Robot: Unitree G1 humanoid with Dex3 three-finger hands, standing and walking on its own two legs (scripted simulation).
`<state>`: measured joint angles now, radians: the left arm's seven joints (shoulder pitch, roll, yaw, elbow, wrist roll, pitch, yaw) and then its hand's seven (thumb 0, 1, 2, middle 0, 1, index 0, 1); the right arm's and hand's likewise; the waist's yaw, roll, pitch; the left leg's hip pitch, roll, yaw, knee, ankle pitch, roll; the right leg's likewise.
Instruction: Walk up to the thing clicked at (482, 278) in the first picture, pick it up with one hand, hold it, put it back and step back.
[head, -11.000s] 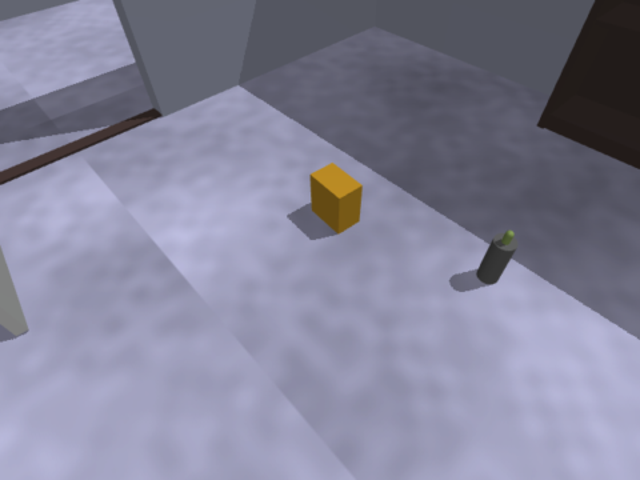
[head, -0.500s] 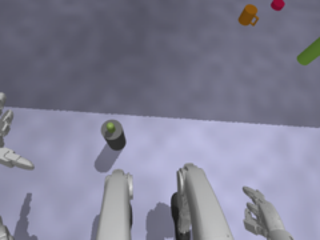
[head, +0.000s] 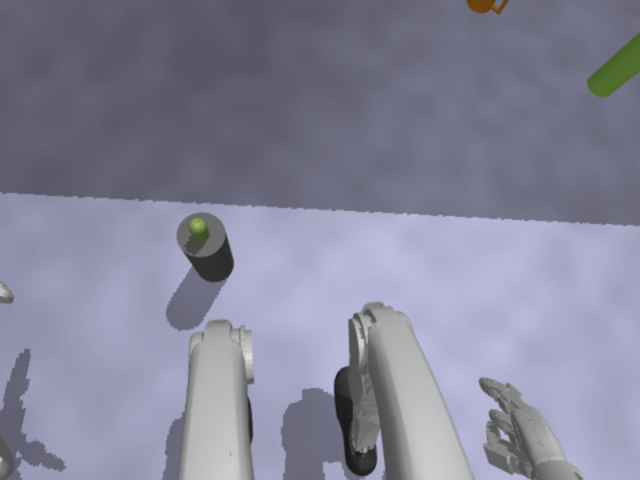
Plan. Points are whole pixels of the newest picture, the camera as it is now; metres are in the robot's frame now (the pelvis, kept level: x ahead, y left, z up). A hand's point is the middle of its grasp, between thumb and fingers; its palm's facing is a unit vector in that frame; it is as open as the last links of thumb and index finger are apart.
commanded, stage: go down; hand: left
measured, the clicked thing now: (207, 247) +0.48 +0.16 -0.33
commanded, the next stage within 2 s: approach in 0.66 s
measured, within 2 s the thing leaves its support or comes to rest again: neither
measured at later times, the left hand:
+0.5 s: hand out of the picture +0.43 +0.35 -0.02, palm faces +0.00 -0.99 -0.11, open 17.7 cm
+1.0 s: hand (6, 201) +0.45 +0.35 -0.05, palm faces +0.00 -1.00 -0.06, open 17.7 cm
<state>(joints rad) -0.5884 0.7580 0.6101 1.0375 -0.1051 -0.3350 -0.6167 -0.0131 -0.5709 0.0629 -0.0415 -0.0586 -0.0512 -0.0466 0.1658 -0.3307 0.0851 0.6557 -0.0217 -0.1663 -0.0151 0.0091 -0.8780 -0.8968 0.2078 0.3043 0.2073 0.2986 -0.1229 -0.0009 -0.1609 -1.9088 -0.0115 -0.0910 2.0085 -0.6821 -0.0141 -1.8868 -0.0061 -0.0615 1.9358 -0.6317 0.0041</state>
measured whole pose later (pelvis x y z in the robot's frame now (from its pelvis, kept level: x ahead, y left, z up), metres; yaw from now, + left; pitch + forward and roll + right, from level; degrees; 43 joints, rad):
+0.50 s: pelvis +0.00 +0.01 -0.03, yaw -1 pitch +34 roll -6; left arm -0.68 0.82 0.63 1.06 -0.10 -0.32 -0.66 -0.02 -0.60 0.03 -0.05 -0.06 -0.07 -0.04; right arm 0.18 -0.35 0.10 0.65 -0.03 -0.16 -0.01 0.01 -0.88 -0.89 0.21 0.30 0.21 0.30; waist -0.14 0.00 -0.15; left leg -2.00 -0.02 -0.09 2.09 -0.68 0.00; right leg -1.96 -0.01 -0.06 2.01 -0.63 0.01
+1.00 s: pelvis -0.01 +0.00 -0.06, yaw -2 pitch +33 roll -6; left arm -0.78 0.89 0.66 1.20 -0.17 -0.45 -0.70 -0.01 -0.60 0.01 -0.06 -0.08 -0.07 -0.06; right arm 0.17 -0.37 0.14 0.66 -0.05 -0.17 0.01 0.01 -0.89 -0.89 0.21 0.30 0.21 0.30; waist -0.17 -0.02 -0.10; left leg -2.10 -0.02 -0.11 2.21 -0.69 -0.01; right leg -2.06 0.00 -0.07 2.11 -0.63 0.01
